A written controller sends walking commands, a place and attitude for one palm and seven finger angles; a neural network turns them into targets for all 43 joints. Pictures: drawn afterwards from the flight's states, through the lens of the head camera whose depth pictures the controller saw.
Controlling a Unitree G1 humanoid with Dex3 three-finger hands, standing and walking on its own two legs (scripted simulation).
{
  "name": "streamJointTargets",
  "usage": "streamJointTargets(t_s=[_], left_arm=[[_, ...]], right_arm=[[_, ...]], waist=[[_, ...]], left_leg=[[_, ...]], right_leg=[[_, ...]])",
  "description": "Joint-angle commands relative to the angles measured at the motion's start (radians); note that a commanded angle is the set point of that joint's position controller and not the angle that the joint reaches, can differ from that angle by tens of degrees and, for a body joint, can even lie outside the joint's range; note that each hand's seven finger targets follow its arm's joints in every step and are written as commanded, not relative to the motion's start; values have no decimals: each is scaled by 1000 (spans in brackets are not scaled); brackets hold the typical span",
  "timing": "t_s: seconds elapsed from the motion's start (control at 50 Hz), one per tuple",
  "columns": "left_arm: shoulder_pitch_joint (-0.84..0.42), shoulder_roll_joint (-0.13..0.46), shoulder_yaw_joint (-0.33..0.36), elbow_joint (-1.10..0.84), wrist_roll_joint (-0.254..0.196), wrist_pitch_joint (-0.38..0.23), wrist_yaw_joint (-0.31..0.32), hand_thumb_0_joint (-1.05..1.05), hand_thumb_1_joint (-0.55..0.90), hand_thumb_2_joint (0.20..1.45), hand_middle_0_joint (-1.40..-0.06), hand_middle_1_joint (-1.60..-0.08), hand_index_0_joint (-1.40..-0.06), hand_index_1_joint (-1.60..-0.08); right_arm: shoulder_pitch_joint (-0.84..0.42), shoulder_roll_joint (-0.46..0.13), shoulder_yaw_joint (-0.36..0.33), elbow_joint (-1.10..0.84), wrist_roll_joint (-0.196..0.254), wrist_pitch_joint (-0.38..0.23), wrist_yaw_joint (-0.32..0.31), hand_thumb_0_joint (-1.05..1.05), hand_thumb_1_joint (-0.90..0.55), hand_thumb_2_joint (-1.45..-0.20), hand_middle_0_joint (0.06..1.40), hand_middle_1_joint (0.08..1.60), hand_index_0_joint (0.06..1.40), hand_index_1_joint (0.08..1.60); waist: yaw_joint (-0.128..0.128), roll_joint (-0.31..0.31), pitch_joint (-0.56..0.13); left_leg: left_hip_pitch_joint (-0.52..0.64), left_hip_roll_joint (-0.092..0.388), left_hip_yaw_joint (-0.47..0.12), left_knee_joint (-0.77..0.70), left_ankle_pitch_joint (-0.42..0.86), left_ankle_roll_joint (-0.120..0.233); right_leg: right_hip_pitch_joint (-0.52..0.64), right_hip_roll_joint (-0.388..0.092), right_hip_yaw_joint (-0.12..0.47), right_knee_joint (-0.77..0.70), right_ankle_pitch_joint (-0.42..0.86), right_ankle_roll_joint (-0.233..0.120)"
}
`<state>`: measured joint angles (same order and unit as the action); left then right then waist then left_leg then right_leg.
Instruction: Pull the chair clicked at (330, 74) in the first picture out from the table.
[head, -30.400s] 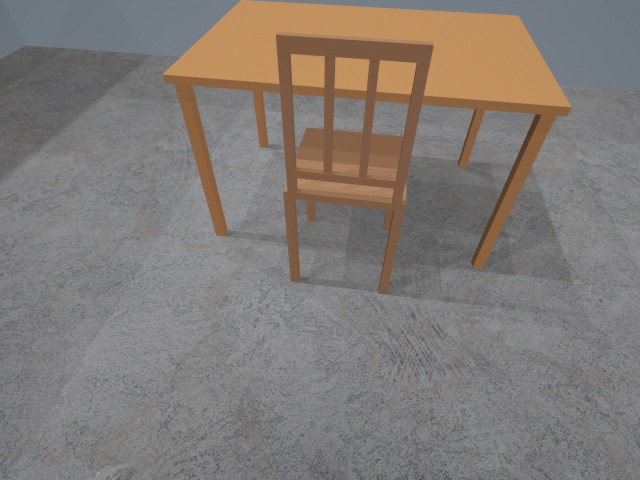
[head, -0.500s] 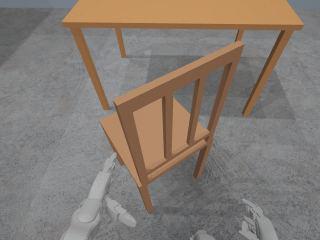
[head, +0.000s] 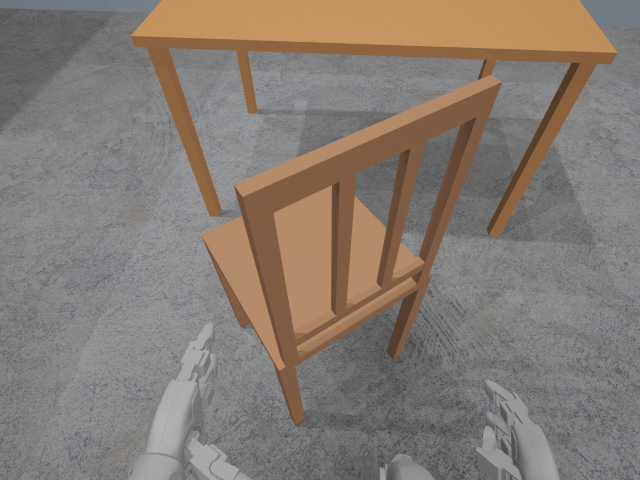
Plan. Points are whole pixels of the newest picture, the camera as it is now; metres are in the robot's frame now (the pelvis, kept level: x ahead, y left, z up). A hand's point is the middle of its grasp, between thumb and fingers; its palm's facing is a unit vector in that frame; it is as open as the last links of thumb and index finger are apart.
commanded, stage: draw the hand back to the body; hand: left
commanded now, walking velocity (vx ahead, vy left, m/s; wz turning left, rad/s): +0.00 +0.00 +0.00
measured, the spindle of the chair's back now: (340, 256) +0.43 -0.02 +0.00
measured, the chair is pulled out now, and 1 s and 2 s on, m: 0.48 0.48 0.48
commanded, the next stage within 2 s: step back with the hand held close in 1.48 s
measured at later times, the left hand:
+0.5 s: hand (123, 382) +0.21 +0.19 +0.10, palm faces +0.15 -0.95 -0.25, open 17.0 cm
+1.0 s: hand out of the picture +0.22 +0.27 +0.18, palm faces +0.42 -0.81 -0.41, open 10.9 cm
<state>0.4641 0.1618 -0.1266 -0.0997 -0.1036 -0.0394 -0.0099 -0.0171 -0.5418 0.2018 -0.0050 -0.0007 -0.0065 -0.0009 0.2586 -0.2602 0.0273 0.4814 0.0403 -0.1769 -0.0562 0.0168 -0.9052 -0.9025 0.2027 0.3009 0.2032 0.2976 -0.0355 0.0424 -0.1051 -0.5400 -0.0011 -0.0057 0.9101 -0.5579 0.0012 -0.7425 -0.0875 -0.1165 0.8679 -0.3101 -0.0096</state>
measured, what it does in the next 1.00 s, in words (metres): stands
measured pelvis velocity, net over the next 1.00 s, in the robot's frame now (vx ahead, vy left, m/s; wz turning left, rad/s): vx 0.03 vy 0.02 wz -0.02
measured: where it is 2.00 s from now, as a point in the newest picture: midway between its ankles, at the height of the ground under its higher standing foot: outside the picture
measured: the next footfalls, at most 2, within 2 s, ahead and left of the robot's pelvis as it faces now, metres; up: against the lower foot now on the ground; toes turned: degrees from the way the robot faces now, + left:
none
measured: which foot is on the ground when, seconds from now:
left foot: down 0.00-1.00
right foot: down 0.00-1.00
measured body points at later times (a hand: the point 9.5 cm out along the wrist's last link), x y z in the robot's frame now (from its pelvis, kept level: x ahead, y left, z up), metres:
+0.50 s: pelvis +0.01 +0.00 +0.01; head +0.03 -0.01 +0.46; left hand +0.19 +0.24 +0.12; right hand +0.18 -0.23 -0.07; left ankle -0.06 +0.12 -0.69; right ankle +0.07 -0.12 -0.69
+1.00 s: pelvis +0.03 +0.02 +0.05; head +0.01 +0.00 +0.49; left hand +0.19 +0.31 +0.21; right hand +0.21 -0.20 -0.04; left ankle -0.06 +0.12 -0.69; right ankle +0.07 -0.12 -0.69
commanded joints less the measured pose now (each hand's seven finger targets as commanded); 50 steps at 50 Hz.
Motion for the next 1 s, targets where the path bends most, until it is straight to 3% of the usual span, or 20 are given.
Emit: streamJointTargets(t_s=[0.0, 0.08, 0.14, 0.2, 0.22, 0.28, 0.36, 0.38, 0.4, 0.42, 0.44, 0.46, 0.48, 0.58, 0.6, 0.68, 0.7, 0.8, 0.86, 0.98], left_arm=[[-43, 97, 153, -338, -61, -263, 8, 0, -550, 200, 0, 0, 0, 0], [31, 73, 153, -232, -48, -423, -40, 0, -550, 200, 0, 0, 0, 0], [90, 80, 125, -220, -42, -370, -113, 0, -550, 200, 0, 0, 0, 0], [47, 143, 178, -351, -82, -285, -152, 0, -550, 200, 0, 0, 0, 0], [48, 170, 219, -399, -103, -269, -149, 0, -550, 200, 0, 0, 0, 0], [38, 221, 312, -513, -148, -278, -115, 0, -550, 200, 0, 0, 0, 0], [69, 176, 325, -451, -178, -294, -112, 0, -405, 270, -20, -30, -20, -30], [78, 172, 323, -404, -175, -281, -123, 0, -369, 287, -25, -37, -25, -37], [171, 294, 361, -343, -6, -186, 24, 0, -332, 305, -30, -45, -30, -45], [169, 191, 291, -410, 12, -149, 78, 0, -296, 322, -35, -53, -35, -53], [181, 166, 280, -377, 20, -126, 103, 0, -260, 340, -40, -60, -40, -60], [182, 147, 260, -400, 30, -117, 119, 0, -224, 357, -45, -68, -45, -68], [184, 162, 269, -390, 40, -104, 136, 0, -188, 375, -50, -75, -50, -75], [74, 286, 351, -512, 66, -100, 194, 0, -6, 462, -75, -113, -75, -113], [48, 284, 353, -532, 70, -102, 199, 0, 30, 480, -80, -120, -80, -120], [19, 299, 396, -491, 75, -96, 215, 0, 175, 550, -100, -150, -100, -150], [17, 277, 387, -481, 74, -98, 213, 0, 211, 567, -105, -157, -105, -157], [33, 262, 416, -439, 69, -110, 202, 0, 393, 655, -130, -195, -130, -195], [20, 301, 473, -455, 65, -120, 201, 0, 501, 707, -145, -218, -145, -218], [-28, 378, 583, -531, 61, -136, 207, 0, 719, 813, -175, -262, -175, -262]], right_arm=[[-38, -79, -53, -118, 2, -92, 8, 0, -900, -900, 200, 300, 200, 300], [-74, -68, -75, -75, 2, -93, 41, 0, -900, -900, 200, 300, 200, 300], [-94, -88, -76, -127, 18, -67, 50, 0, -900, -900, 200, 300, 200, 300], [-101, -98, -71, -170, 32, -54, 28, 0, -900, -900, 200, 300, 200, 300], [-104, -94, -70, -174, 33, -56, 18, 0, -900, -900, 200, 300, 200, 300], [-101, -77, -62, -156, 36, -79, -4, 0, -900, -900, 200, 300, 200, 300], [-75, -69, -62, -104, 41, -102, -6, 0, -900, -900, 200, 300, 200, 300], [-85, -71, -62, -92, 42, -105, -6, 0, -900, -900, 200, 300, 200, 300], [-62, -69, -77, -90, 16, -57, -27, 0, -900, -900, 200, 300, 200, 300], [-56, -58, -70, -116, 9, -41, -25, 0, -900, -900, 200, 300, 200, 300], [-61, -55, -71, -111, 10, -32, -25, 0, -900, -900, 200, 300, 200, 300], [-80, -59, -71, -107, 6, -18, -25, 0, -900, -900, 200, 300, 200, 300], [-90, -57, -72, -101, 8, -7, -28, 0, -900, -900, 200, 300, 200, 300], [-122, -66, -57, -86, -8, -15, -41, 0, -900, -900, 200, 300, 200, 300], [-115, -65, -51, -82, -11, -21, -44, 0, -900, -900, 200, 300, 200, 300], [-125, -63, -49, -45, -15, -35, -41, 0, -900, -900, 200, 300, 200, 300], [-124, -59, -45, -41, -17, -35, -38, 0, -900, -900, 200, 300, 200, 300], [-140, -61, -49, -26, -21, -30, -18, 0, -900, -900, 200, 300, 200, 300], [-149, -65, -56, -26, -25, -26, -11, 0, -900, -900, 200, 300, 200, 300], [-155, -62, -58, -19, -27, -34, -4, 0, -900, -900, 200, 300, 200, 300]], waist=[[16, -21, -207], [23, -44, -140], [22, -17, -136], [9, -35, -192], [19, -52, -208], [32, -50, -217], [17, -58, -149], [14, -60, -127], [71, -8, -134], [43, 15, -78], [37, -26, -47], [45, 18, -34], [46, -23, -33], [62, 0, -28], [62, 27, -37], [70, 33, 20], [68, 41, 42], [81, 13, 77], [89, -17, 77], [96, 66, 48]], left_leg=[[-159, -28, -19, -119, 321, -20], [-248, -15, -25, -60, 300, -27], [-236, -13, -8, -100, 211, -15], [-194, -10, -13, -127, 189, 0], [-185, -10, -21, -134, 199, 2], [-153, -10, -34, -146, 254, -1], [-118, -5, -32, -167, 300, -9], [-111, -4, -33, -173, 301, -6], [-40, 11, -21, -239, 310, -14], [-22, 7, -18, -264, 304, -19], [-18, 12, -22, -278, 298, -20], [12, 15, -19, -292, 323, -17], [35, 18, -22, -301, 351, -11], [153, 22, -33, -394, 418, -7], [185, 18, -30, -415, 436, -6], [247, 23, -31, -468, 492, -12], [255, 20, -28, -484, 496, -13], [287, 27, -28, -536, 526, -16], [294, 31, -29, -549, 537, -15], [340, 31, -27, -560, 594, -30]], right_leg=[[337, 33, 56, -56, 132, -11], [241, 35, 59, 4, 114, -20], [274, 25, 76, -43, 4, -13], [333, 20, 86, -92, -45, 0], [364, 20, 87, -98, -39, 2], [407, 29, 77, -108, 29, 0], [408, 34, 57, -135, 103, 4], [408, 34, 59, -149, 102, 4], [500, 2, 106, -179, 123, -22], [489, -4, 84, -205, 140, -17], [483, -2, 68, -216, 130, -13], [498, 0, 66, -226, 154, -17], [520, 4, 60, -244, 178, -17], [623, 6, 58, -308, 236, -21], [637, 10, 58, -319, 245, -22], [667, 19, 58, -366, 280, -26], [670, 23, 57, -374, 277, -24], [698, 33, 53, -405, 272, -22], [723, 36, 56, -412, 292, -23], [757, 41, 73, -427, 333, -26]])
